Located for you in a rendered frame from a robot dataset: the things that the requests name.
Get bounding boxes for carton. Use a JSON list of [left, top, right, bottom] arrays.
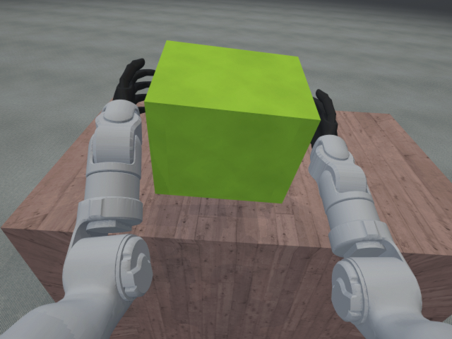
[[144, 40, 321, 203]]

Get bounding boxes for right robot upper arm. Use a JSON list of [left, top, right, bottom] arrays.
[[331, 257, 452, 339]]

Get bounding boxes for robot left hand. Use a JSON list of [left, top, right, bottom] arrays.
[[113, 58, 155, 114]]

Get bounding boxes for pedestal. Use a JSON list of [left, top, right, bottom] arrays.
[[0, 98, 452, 339]]

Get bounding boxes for left robot upper arm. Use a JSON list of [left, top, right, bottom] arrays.
[[0, 234, 153, 339]]

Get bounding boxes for robot right hand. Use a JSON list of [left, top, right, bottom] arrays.
[[310, 89, 338, 148]]

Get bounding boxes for robot right forearm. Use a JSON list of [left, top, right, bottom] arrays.
[[308, 135, 422, 311]]

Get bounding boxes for robot left forearm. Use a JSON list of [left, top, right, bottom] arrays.
[[62, 100, 143, 291]]

